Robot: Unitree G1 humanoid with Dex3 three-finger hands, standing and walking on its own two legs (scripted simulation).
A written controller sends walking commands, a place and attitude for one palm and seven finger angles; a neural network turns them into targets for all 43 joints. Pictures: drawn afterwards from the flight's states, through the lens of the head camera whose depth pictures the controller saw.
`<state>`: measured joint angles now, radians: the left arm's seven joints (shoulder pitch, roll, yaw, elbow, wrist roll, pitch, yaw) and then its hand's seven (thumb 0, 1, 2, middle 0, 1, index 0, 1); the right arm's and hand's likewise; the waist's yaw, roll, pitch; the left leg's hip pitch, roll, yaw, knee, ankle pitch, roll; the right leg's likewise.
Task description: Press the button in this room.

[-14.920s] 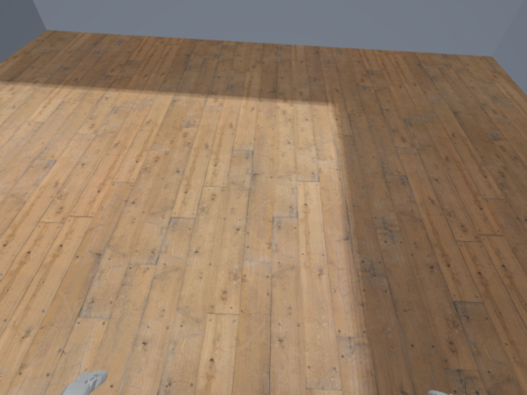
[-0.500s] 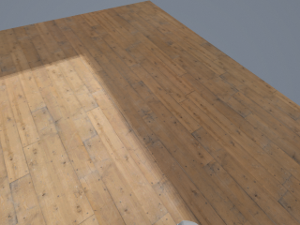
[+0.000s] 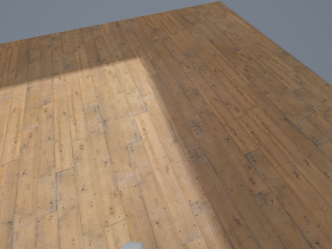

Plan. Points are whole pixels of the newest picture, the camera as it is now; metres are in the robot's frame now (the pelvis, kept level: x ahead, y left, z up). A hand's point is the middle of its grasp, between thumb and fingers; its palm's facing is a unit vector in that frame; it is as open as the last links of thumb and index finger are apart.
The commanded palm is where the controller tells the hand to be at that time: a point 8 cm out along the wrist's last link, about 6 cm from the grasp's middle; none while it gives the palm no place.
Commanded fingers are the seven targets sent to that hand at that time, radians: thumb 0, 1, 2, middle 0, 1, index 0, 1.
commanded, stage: turn or walk to find it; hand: left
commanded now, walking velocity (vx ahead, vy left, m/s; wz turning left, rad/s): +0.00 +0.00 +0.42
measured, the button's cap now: out of the picture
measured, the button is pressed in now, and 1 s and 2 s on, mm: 0 0 0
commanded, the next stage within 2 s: stand and wait in 1.34 s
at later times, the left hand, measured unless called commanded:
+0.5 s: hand out of the picture +0.02 +0.26 -0.16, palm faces +0.22 -0.94 -0.26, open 7.4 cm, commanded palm none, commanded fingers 0.00 0.90 0.90 -0.20 -0.30 -0.20 -0.30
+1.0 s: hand out of the picture -0.08 +0.18 -0.16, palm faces +0.43 -0.86 -0.26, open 7.3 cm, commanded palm none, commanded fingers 0.00 0.90 0.90 -0.20 -0.30 -0.20 -0.30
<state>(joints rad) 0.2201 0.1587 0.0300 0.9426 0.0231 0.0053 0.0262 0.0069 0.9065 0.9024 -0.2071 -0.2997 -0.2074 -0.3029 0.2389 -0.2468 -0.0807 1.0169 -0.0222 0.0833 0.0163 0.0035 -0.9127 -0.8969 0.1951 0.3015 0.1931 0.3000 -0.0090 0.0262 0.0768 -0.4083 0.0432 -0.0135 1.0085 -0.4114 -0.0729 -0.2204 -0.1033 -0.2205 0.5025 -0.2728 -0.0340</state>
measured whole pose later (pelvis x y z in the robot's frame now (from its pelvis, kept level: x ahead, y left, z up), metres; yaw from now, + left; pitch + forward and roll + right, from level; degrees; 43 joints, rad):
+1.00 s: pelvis -0.05 -0.02 +0.00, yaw +25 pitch -1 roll +2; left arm 0.23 0.16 0.03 0.95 0.02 0.01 0.03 0.01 0.91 0.90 -0.21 -0.30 -0.21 -0.30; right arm 0.24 -0.25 -0.08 1.02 -0.02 0.09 0.02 0.00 -0.91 -0.90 0.19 0.30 0.19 0.30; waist 0.00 0.02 0.07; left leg -0.40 0.05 -0.02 1.01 -0.40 -0.07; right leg -0.23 -0.10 -0.22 0.50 -0.26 -0.03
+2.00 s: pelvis -0.12 +0.00 -0.01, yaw +22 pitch +0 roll +0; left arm 0.22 0.21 0.07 1.00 0.02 0.05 0.01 0.01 0.91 0.90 -0.21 -0.30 -0.21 -0.30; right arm 0.19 -0.22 -0.06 1.00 -0.01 0.02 -0.03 0.00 -0.91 -0.90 0.20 0.30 0.19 0.30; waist 0.02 -0.02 0.09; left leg -0.24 0.03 0.03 0.55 -0.33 -0.03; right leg -0.35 0.03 0.08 0.54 -0.20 0.01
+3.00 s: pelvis -0.15 -0.01 -0.01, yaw -7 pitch +0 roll +0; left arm 0.23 0.24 0.07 0.97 0.01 0.05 0.01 0.01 0.90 0.90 -0.21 -0.30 -0.21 -0.30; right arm 0.12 -0.20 -0.04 0.91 0.00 0.01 -0.03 0.00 -0.91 -0.90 0.20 0.30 0.20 0.30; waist 0.04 -0.05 0.07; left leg -0.26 0.01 0.03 0.55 -0.30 -0.02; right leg -0.34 0.09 0.13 0.58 -0.24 -0.02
